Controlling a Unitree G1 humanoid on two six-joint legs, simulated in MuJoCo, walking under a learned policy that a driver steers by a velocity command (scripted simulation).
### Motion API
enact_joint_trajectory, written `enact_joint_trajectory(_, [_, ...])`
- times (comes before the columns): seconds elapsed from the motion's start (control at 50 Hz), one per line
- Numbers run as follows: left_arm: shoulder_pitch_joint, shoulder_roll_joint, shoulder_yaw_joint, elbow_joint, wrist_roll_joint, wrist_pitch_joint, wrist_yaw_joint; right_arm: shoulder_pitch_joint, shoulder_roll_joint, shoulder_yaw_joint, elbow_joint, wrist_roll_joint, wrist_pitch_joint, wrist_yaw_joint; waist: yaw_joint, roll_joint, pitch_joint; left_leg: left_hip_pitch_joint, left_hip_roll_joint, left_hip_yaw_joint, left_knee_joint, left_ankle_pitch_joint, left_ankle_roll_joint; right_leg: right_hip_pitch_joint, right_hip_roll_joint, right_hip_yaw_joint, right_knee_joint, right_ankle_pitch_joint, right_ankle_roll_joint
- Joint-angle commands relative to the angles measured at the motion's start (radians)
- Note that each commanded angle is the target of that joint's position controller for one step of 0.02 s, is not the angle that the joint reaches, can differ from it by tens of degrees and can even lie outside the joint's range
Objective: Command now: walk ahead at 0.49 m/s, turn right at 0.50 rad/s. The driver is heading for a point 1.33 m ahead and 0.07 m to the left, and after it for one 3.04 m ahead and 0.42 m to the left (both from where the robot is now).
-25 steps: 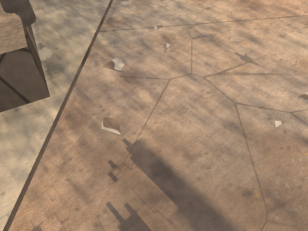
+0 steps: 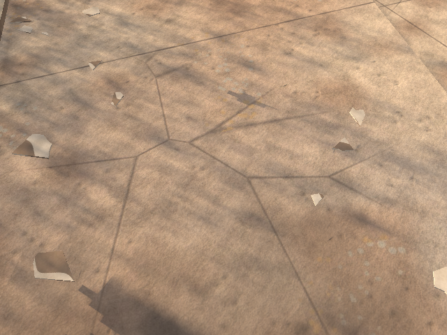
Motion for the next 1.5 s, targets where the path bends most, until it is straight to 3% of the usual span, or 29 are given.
enact_joint_trajectory(0.02, [0.044, 0.014, 0.007, -0.073, 0.000, 0.006, -0.003, 0.025, -0.088, -0.023, -0.017, 0.002, -0.019, 0.009, 0.010, 0.103, -0.033, 0.110, 0.282, -0.259, -0.271, 0.026, 0.181, -0.144, -0.109, 0.037, -0.020, 0.052, 0.000])
enact_joint_trajectory(0.14, [-0.124, 0.012, -0.012, -0.137, 0.021, -0.014, -0.018, 0.073, -0.148, -0.038, 0.031, 0.017, -0.011, 0.010, -0.014, 0.070, 0.000, 0.160, 0.260, -0.103, -0.297, 0.176, 0.190, -0.198, -0.112, -0.004, -0.374, 0.305, 0.011])
enact_joint_trajectory(0.26, [-0.306, 0.032, -0.018, -0.208, 0.007, -0.027, -0.047, 0.181, -0.195, -0.040, 0.079, 0.040, 0.024, 0.010, -0.073, 0.106, 0.035, 0.263, 0.299, -0.084, -0.238, 0.126, 0.147, -0.133, -0.068, -0.086, -0.615, 0.273, -0.006])
enact_joint_trajectory(0.3, [-0.275, 0.058, -0.007, -0.212, 0.011, -0.030, -0.051, 0.176, -0.208, -0.041, 0.087, 0.045, 0.039, 0.007, -0.034, 0.125, 0.015, 0.302, 0.316, -0.081, -0.164, 0.230, 0.126, -0.054, -0.036, -0.113, -0.671, 0.212, -0.036])
enact_joint_trajectory(0.34, [-0.018, 0.138, 0.040, -0.135, 0.019, -0.030, -0.041, 0.168, -0.178, -0.026, 0.087, 0.038, 0.047, 0.002, 0.097, 0.100, -0.138, 0.218, 0.235, 0.005, 0.160, 0.472, 0.071, 0.325, 0.019, -0.143, -0.716, 0.242, -0.087])
enact_joint_trajectory(0.36, [0.178, 0.237, 0.069, -0.103, 0.027, -0.023, -0.024, 0.168, -0.121, 0.000, 0.052, 0.005, 0.042, -0.001, 0.161, -0.061, -0.290, -0.013, 0.170, 0.052, 0.524, 0.178, 0.021, 0.630, -0.203, 0.129, -0.709, 0.282, -0.160])
enact_joint_trajectory(0.38, [0.186, 0.298, 0.072, -0.098, 0.029, -0.023, -0.030, 0.270, -0.017, 0.029, 0.040, 0.014, 0.017, 0.007, 0.078, -0.287, -0.390, -0.362, 0.005, -0.043, 0.818, -0.427, -0.017, 0.854, -0.387, 0.605, -0.873, 0.096, -0.305])
enact_joint_trajectory(0.4, [0.173, 0.192, 0.047, -0.105, 0.026, -0.030, -0.034, 0.201, -0.134, 0.001, 0.049, 0.043, -0.001, 0.012, 0.112, -0.143, -0.334, -0.470, 0.057, -0.155, 0.923, -0.422, 0.000, 0.803, -0.371, 0.611, -0.924, 0.052, -0.272])
enact_joint_trajectory(0.42, [0.100, 0.154, 0.032, -0.113, 0.025, -0.036, -0.036, 0.123, -0.158, -0.008, 0.019, 0.059, -0.009, 0.015, 0.091, -0.111, -0.213, -0.513, 0.103, -0.140, 0.917, -0.323, 0.018, 0.689, -0.338, 0.455, -0.925, 0.137, -0.235])
enact_joint_trajectory(0.44, [0.022, 0.123, 0.023, -0.124, 0.024, -0.037, -0.040, 0.091, -0.144, -0.006, 0.017, 0.046, -0.006, 0.008, 0.056, -0.034, -0.158, -0.468, 0.147, -0.127, 0.867, -0.233, 0.015, 0.560, -0.292, 0.338, -0.940, 0.243, -0.213])
enact_joint_trajectory(0.48, [-0.051, 0.077, 0.012, -0.128, 0.033, -0.043, -0.045, 0.103, -0.121, -0.012, 0.022, 0.027, 0.015, 0.007, -0.004, -0.044, -0.105, -0.360, 0.192, -0.138, 0.775, -0.137, 0.006, 0.397, -0.228, 0.205, -1.006, 0.327, -0.194])
enact_joint_trajectory(0.58, [-0.001, 0.104, 0.024, -0.072, 0.030, -0.062, -0.031, 0.035, -0.077, -0.008, -0.001, 0.013, 0.051, 0.000, -0.018, -0.006, -0.032, -0.411, 0.189, -0.129, 0.597, 0.015, -0.032, 0.352, -0.205, 0.079, -1.091, 0.452, -0.210])
enact_joint_trajectory(0.7, [0.078, 0.132, 0.029, -0.013, 0.021, -0.047, -0.009, -0.162, -0.049, 0.005, -0.054, 0.019, 0.037, 0.019, 0.048, -0.019, 0.025, -0.385, 0.138, -0.083, 0.257, 0.253, -0.031, 0.389, -0.175, -0.016, -1.112, 0.370, -0.164])
enact_joint_trajectory(0.8, [0.127, 0.146, 0.036, 0.042, 0.011, -0.030, -0.002, -0.255, -0.066, 0.006, -0.103, 0.027, 0.023, 0.046, 0.064, -0.031, 0.058, -0.402, 0.116, -0.083, 0.141, 0.163, 0.012, 0.530, -0.239, -0.004, -1.044, 0.393, -0.146])
enact_joint_trajectory(0.86, [0.090, 0.168, 0.042, 0.048, 0.011, -0.016, 0.003, -0.166, -0.105, -0.010, -0.089, 0.024, 0.016, 0.051, 0.001, -0.059, -0.005, -0.231, 0.064, -0.036, 0.108, 0.065, 0.055, 0.568, -0.239, -0.017, -0.923, 0.659, -0.114])
enact_joint_trajectory(0.88, [0.072, 0.163, 0.038, 0.047, 0.014, -0.009, 0.004, -0.038, -0.136, -0.030, -0.050, 0.021, 0.017, 0.045, -0.066, -0.053, -0.081, -0.056, 0.024, -0.001, 0.091, 0.069, 0.079, 0.543, -0.196, -0.053, -0.773, 0.811, -0.091])
enact_joint_trajectory(0.9, [0.076, 0.135, 0.024, 0.036, 0.024, -0.006, 0.007, 0.141, -0.193, -0.054, -0.002, 0.017, 0.019, 0.035, -0.133, -0.014, -0.206, 0.227, 0.085, -0.068, 0.127, 0.103, 0.120, 0.402, -0.142, -0.092, -0.534, 0.731, -0.057])
enact_joint_trajectory(0.92, [0.202, 0.024, -0.009, 0.019, 0.028, -0.022, -0.004, 0.270, -0.295, -0.079, 0.017, -0.003, 0.024, 0.028, -0.107, 0.216, -0.370, 0.648, 0.355, -0.516, 0.093, -0.044, 0.280, -0.015, 0.008, -0.125, -0.113, 0.325, 0.022])
enact_joint_trajectory(0.94, [0.193, 0.025, -0.015, 0.036, 0.020, -0.047, -0.008, 0.288, -0.237, -0.061, 0.026, 0.013, 0.027, 0.031, -0.115, 0.298, -0.447, 0.716, 0.425, -0.829, -0.091, -0.156, 0.318, -0.179, 0.083, 0.025, 0.061, -0.217, 0.026])
enact_joint_trajectory(0.96, [0.104, 0.119, 0.011, 0.013, -0.008, -0.062, -0.013, 0.217, -0.185, -0.043, 0.019, 0.022, 0.025, 0.031, -0.112, 0.228, -0.295, 0.607, 0.394, -0.707, -0.111, -0.218, 0.260, -0.282, 0.018, 0.060, 0.135, -0.180, 0.007])
enact_joint_trajectory(1.0, [-0.016, 0.118, 0.013, -0.018, 0.003, -0.065, -0.005, 0.069, -0.124, -0.025, -0.008, 0.014, 0.025, 0.032, -0.053, 0.091, -0.109, 0.297, 0.322, -0.460, -0.157, -0.081, 0.204, -0.244, -0.083, 0.001, 0.031, -0.005, -0.006])
enact_joint_trajectory(1.02, [-0.007, 0.110, 0.020, -0.015, 0.014, -0.053, 0.001, 0.035, -0.096, -0.017, -0.013, 0.003, 0.019, 0.034, -0.016, 0.111, -0.081, 0.200, 0.284, -0.387, -0.187, -0.015, 0.188, -0.178, -0.116, 0.007, -0.027, 0.049, -0.007])
enact_joint_trajectory(1.12, [-0.025, 0.061, 0.016, -0.021, 0.025, -0.014, 0.008, 0.072, -0.128, -0.026, 0.026, 0.004, 0.004, 0.022, 0.014, 0.100, -0.031, 0.111, 0.248, -0.239, -0.279, 0.167, 0.212, -0.175, -0.141, -0.011, -0.182, 0.193, 0.033])
enact_joint_trajectory(1.26, [-0.259, 0.023, 0.000, -0.078, 0.021, -0.032, -0.014, 0.183, -0.154, -0.026, 0.074, 0.020, 0.026, -0.003, -0.065, 0.090, 0.020, 0.210, 0.216, -0.139, -0.292, 0.170, 0.163, -0.199, -0.095, -0.063, -0.573, 0.467, 0.044])
enact_joint_trajectory(1.38, [-0.372, 0.038, -0.004, -0.133, 0.011, -0.051, -0.052, 0.244, -0.171, -0.035, 0.117, 0.027, 0.056, -0.012, -0.081, 0.104, 0.052, 0.389, 0.296, -0.161, -0.197, 0.248, 0.155, -0.217, -0.059, -0.072, -0.707, 0.339, 0.002])
enact_joint_trajectory(1.42, [-0.301, 0.072, 0.009, -0.119, 0.013, -0.055, -0.056, 0.213, -0.187, -0.040, 0.113, 0.029, 0.063, -0.015, -0.028, 0.127, 0.004, 0.407, 0.296, -0.151, -0.112, 0.449, 0.133, -0.085, -0.021, -0.100, -0.730, 0.273, -0.029])
enact_joint_trajectory(1.46, [-0.017, 0.153, 0.050, -0.035, 0.021, -0.055, -0.043, 0.180, -0.162, -0.029, 0.097, 0.023, 0.070, -0.017, 0.109, 0.102, -0.181, 0.277, 0.207, -0.079, 0.222, 0.595, 0.082, 0.347, -0.007, -0.107, -0.735, 0.317, -0.091])
enact_joint_trajectory(1.48, [0.135, 0.248, 0.073, -0.009, 0.042, -0.051, -0.034, 0.256, -0.081, -0.002, 0.070, 0.007, 0.058, -0.013, 0.113, -0.069, -0.348, -0.075, 0.095, -0.029, 0.605, 0.247, 0.024, 0.755, -0.260, 0.244, -0.717, 0.279, -0.213])
enact_joint_trajectory(1.5, [0.164, 0.227, 0.065, 0.007, 0.025, -0.046, -0.036, 0.304, -0.022, 0.019, 0.087, 0.016, 0.034, -0.004, 0.097, -0.249, -0.448, -0.334, -0.035, -0.114, 0.853, -0.413, -0.007, 0.917, -0.394, 0.635, -0.877, 0.139, -0.313])
Velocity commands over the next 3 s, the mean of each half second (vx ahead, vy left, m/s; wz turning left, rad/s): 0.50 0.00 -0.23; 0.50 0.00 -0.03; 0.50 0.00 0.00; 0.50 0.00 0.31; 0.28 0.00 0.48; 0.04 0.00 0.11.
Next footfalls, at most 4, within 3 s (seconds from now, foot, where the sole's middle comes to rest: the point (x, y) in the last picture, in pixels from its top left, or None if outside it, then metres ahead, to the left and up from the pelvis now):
0.34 right None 0.34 -0.17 -0.77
0.90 left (222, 269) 0.68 0.03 -0.77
1.46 right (293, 194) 0.97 -0.22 -0.77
2.02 left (226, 134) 1.26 0.02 -0.77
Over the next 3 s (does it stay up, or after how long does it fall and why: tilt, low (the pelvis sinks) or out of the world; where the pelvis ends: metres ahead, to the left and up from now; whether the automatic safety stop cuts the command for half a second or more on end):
stays up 1.37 -0.02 -0.01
